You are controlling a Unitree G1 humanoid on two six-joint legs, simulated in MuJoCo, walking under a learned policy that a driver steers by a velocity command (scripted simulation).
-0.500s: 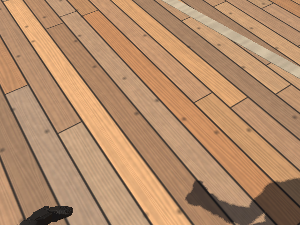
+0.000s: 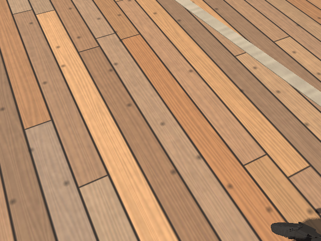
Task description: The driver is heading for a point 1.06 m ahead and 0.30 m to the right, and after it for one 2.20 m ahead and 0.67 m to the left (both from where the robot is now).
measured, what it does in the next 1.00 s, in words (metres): walks ahead: right foot, then left foot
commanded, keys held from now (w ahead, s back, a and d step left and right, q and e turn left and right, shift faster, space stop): w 0.68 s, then e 0.32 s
